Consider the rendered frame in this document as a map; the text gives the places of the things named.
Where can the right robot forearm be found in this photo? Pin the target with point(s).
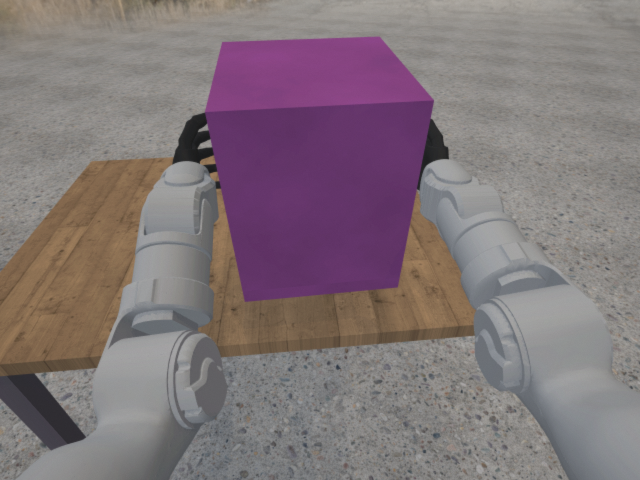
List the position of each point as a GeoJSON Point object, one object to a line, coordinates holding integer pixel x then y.
{"type": "Point", "coordinates": [492, 254]}

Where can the left robot forearm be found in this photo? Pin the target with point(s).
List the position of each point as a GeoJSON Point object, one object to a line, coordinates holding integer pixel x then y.
{"type": "Point", "coordinates": [170, 285]}

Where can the robot right hand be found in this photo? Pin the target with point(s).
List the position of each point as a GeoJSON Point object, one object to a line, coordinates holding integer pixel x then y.
{"type": "Point", "coordinates": [434, 148]}

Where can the carton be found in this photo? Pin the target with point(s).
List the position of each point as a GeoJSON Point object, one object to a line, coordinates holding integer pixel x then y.
{"type": "Point", "coordinates": [318, 145]}

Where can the table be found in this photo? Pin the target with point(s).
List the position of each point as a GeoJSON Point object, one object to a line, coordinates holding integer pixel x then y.
{"type": "Point", "coordinates": [60, 294]}

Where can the left robot upper arm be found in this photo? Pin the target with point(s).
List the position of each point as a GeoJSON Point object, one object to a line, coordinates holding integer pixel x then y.
{"type": "Point", "coordinates": [151, 396]}

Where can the robot left hand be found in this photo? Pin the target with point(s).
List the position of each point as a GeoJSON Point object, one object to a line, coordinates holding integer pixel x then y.
{"type": "Point", "coordinates": [189, 142]}

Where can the right robot upper arm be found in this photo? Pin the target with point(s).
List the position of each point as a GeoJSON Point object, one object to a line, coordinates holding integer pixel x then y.
{"type": "Point", "coordinates": [550, 347]}

